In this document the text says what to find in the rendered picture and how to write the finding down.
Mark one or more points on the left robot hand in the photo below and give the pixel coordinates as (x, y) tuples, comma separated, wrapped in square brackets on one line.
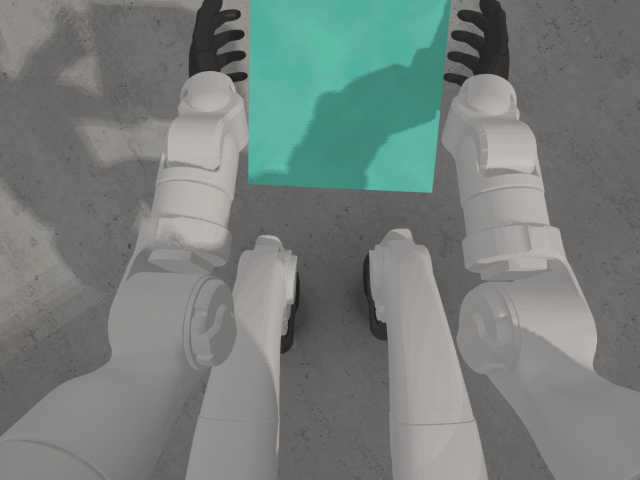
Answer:
[(202, 56)]

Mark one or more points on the carton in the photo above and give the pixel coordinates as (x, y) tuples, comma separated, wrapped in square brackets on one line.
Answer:
[(346, 93)]

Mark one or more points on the right robot upper arm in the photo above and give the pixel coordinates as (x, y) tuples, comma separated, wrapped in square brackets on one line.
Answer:
[(536, 342)]

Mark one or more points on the robot left shin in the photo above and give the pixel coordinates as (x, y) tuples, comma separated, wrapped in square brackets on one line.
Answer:
[(270, 241)]

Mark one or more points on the left robot upper arm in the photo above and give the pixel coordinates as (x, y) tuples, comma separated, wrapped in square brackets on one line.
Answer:
[(165, 330)]

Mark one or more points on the robot left foot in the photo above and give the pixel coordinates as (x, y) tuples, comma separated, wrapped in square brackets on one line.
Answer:
[(287, 340)]

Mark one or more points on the robot left forearm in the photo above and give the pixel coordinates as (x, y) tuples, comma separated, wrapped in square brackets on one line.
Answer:
[(187, 231)]

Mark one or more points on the right robot hand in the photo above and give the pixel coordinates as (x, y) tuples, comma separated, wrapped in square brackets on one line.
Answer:
[(493, 49)]

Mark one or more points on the robot right forearm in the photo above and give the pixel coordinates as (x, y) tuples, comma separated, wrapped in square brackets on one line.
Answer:
[(509, 236)]

